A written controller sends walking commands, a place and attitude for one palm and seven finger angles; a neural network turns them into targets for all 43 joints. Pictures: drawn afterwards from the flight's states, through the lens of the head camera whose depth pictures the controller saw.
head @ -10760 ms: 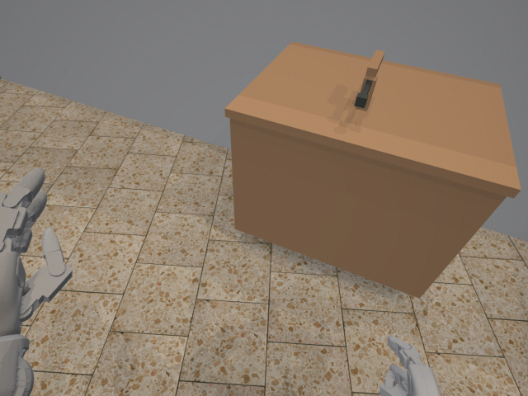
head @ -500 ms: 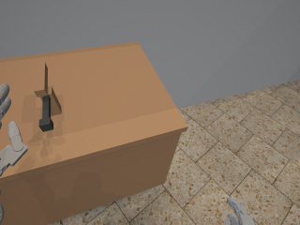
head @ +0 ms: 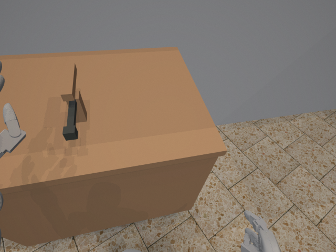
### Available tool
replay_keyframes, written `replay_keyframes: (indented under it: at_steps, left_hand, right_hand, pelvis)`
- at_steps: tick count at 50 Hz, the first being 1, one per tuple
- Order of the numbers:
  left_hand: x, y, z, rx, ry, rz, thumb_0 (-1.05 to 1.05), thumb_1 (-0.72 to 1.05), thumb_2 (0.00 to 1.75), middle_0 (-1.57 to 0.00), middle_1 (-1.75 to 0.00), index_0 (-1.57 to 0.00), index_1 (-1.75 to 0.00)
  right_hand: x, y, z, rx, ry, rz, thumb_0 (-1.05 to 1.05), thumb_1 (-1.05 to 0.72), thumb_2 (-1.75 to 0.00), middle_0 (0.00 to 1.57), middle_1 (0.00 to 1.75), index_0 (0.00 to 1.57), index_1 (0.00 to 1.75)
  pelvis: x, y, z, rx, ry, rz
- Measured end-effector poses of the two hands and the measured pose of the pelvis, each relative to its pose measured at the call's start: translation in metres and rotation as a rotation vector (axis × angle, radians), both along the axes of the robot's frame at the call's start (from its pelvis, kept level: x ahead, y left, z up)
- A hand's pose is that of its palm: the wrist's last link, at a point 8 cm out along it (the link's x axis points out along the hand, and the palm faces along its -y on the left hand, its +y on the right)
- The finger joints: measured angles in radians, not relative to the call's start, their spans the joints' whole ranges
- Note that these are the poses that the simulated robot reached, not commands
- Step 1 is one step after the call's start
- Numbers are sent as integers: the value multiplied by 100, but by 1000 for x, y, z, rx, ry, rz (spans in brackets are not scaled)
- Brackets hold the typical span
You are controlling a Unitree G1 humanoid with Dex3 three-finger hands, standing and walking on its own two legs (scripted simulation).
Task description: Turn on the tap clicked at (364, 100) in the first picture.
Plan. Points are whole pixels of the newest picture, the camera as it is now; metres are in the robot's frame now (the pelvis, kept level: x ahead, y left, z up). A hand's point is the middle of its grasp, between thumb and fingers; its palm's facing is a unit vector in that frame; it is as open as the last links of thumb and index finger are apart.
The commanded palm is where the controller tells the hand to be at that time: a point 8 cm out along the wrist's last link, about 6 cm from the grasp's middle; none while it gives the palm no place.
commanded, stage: come to a stop and stand still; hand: left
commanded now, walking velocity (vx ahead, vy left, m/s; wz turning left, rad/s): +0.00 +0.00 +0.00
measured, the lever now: (70, 132) +0.35 +0.30 +0.04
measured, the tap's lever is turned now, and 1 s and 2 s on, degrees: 0 0 0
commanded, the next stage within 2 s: look again from close up in 0.58 s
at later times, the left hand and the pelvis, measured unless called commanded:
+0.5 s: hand (44, 118) +0.29 +0.28 +0.18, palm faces +0.35 -0.86 -0.37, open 7.4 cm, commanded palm +0.22 +0.32 +0.18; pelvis +0.06 +0.04 +0.00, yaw -2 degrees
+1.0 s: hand (44, 136) +0.25 +0.27 +0.17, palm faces +0.38 -0.85 -0.37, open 7.4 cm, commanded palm +0.20 +0.30 +0.18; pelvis +0.03 +0.02 +0.01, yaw -1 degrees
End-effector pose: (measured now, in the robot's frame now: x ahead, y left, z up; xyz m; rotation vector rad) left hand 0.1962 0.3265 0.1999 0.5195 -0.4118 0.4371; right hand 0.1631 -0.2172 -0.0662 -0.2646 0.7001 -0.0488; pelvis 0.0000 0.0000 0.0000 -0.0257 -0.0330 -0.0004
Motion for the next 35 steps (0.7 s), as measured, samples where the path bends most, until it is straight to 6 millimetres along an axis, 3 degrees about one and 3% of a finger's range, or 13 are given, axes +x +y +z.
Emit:
replay_keyframes:
  at_steps: [2,8,12,18,22,26,35]
  left_hand:
    - [9,2,-1,-38,-7,-11,2,89,90,-21,-30,-21,-30]
    - [25,-26,-27,-76,136,-175,2,90,90,-21,-30,-20,-30]
    - [33,-12,-38,-49,198,-172,2,89,90,-22,-30,-21,-31]
    - [44,14,-19,-35,90,-86,2,89,90,-22,-30,-21,-31]
    - [48,5,-9,-43,40,-114,2,89,90,-21,-30,-20,-30]
    - [52,-3,-12,-42,79,-145,2,89,90,-21,-30,-20,-30]
    - [47,0,-23,-71,149,-90,2,89,90,-21,-30,-21,-30]
  right_hand:
    - [4,4,3,13,-19,-12,1,-91,-90,20,30,20,30]
    - [14,21,6,49,-49,-64,1,-91,-90,20,30,20,30]
    - [22,33,5,42,-7,-69,1,-91,-90,20,30,20,30]
    - [43,46,4,21,23,-14,1,-90,-90,20,30,20,30]
    - [60,51,7,31,-5,3,2,-90,-90,20,30,20,30]
    - [72,52,10,50,-41,-13,1,-90,-90,20,30,20,30]
    - [67,39,12,38,-29,-42,1,-90,-90,20,30,20,30]
  pelvis:
    - [5,7,1,2,3,-16]
    - [23,30,4,7,20,-42]
    - [35,34,5,8,32,-34]
    - [47,38,4,-1,40,-16]
    - [53,43,4,-5,43,-19]
    - [58,44,4,-3,45,-29]
    - [54,35,6,-3,39,-20]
